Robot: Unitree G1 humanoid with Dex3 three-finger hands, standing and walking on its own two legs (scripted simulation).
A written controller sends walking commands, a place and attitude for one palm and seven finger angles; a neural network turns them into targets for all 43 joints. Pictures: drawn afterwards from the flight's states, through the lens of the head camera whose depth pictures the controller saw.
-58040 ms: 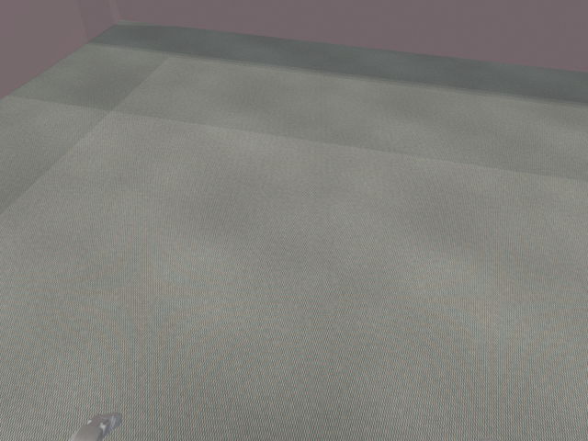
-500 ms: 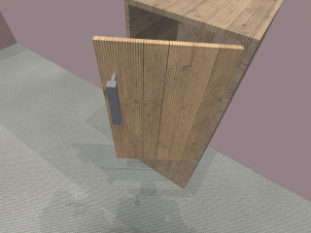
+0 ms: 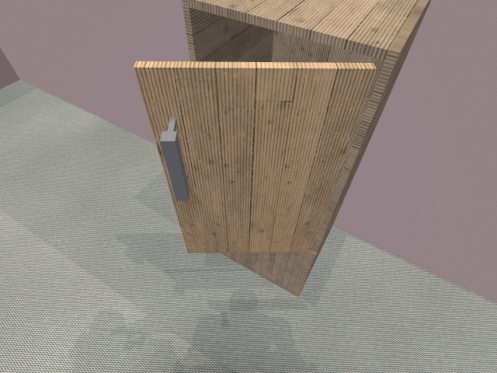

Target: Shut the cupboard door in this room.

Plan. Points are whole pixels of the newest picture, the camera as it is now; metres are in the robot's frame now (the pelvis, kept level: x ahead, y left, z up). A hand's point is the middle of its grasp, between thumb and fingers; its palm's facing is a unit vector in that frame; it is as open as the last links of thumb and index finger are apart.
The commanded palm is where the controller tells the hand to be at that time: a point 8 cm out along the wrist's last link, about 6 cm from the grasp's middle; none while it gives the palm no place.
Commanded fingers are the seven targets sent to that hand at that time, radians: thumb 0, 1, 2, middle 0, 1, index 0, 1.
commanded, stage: look again from close up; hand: left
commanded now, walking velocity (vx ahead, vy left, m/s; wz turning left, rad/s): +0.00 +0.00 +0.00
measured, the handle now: (178, 161) +0.45 +0.16 +0.07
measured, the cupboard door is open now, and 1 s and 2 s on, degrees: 32 32 32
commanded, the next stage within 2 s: raise the hand and make a fist in 0.40 s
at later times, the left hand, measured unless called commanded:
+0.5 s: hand out of the picture +0.02 +0.14 -0.17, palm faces -0.02 -0.98 -0.22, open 7.4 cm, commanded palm +0.09 +0.19 -0.07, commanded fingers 0.00 0.90 0.90 -0.20 -0.30 -0.20 -0.30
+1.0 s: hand out of the picture +0.10 +0.15 -0.05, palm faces +0.18 -0.98 -0.04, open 5.8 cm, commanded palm +0.11 +0.20 -0.02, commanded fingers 0.00 0.90 0.90 -0.66 -0.80 -0.66 -0.80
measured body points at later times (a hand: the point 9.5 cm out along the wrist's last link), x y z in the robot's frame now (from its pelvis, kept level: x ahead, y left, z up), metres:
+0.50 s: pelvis +0.00 -0.04 +0.00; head +0.00 -0.05 +0.45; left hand +0.02 +0.19 -0.15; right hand +0.02 -0.28 -0.16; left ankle +0.02 +0.09 -0.74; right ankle -0.05 -0.16 -0.74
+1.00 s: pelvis -0.05 -0.05 -0.09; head -0.02 -0.04 +0.36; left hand +0.09 +0.21 -0.05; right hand +0.19 -0.28 -0.13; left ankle +0.02 +0.09 -0.74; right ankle -0.05 -0.16 -0.74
